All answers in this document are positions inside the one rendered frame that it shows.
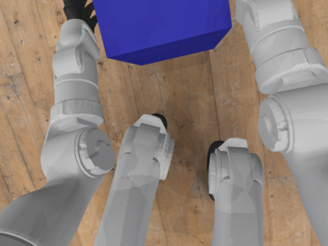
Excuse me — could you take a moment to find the robot thigh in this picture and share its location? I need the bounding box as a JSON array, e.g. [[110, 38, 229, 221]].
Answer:
[[209, 147, 263, 246], [94, 123, 175, 246]]

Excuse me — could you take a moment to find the carton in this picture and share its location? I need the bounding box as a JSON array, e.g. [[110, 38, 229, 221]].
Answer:
[[92, 0, 232, 66]]

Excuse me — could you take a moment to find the right robot thigh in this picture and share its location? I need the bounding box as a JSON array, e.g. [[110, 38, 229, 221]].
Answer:
[[209, 147, 263, 246]]

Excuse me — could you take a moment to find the robot left upper arm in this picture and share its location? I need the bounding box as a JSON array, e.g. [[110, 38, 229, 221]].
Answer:
[[0, 127, 116, 246]]

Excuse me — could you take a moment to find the robot left hand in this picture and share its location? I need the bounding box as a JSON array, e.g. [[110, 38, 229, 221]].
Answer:
[[63, 0, 98, 33]]

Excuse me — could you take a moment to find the left robot thigh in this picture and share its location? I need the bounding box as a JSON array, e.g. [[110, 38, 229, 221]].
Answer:
[[94, 123, 175, 246]]

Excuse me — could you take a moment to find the robot right upper arm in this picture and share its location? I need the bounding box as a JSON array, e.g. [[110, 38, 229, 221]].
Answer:
[[257, 83, 328, 246]]

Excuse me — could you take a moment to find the robot left forearm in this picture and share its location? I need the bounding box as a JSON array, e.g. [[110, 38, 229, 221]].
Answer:
[[44, 19, 104, 144]]

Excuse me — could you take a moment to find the robot right forearm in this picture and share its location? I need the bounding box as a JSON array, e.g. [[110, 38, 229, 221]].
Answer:
[[236, 0, 328, 94]]

